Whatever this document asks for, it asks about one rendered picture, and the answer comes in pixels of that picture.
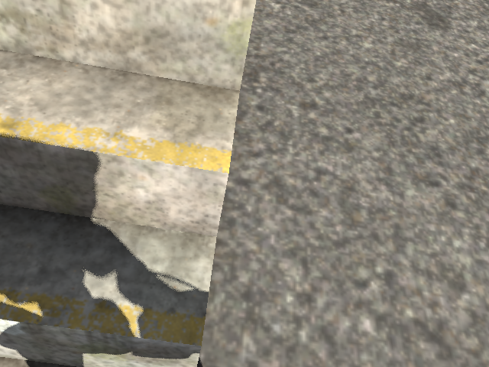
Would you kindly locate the stairs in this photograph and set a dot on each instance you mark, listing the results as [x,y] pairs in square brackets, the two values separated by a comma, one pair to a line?
[117,120]

